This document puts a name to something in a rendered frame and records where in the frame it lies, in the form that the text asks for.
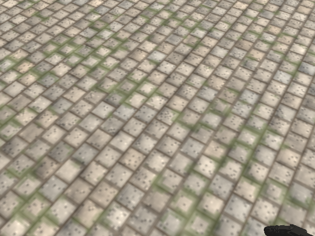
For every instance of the right robot hand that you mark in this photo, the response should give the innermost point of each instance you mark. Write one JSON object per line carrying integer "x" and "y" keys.
{"x": 285, "y": 230}

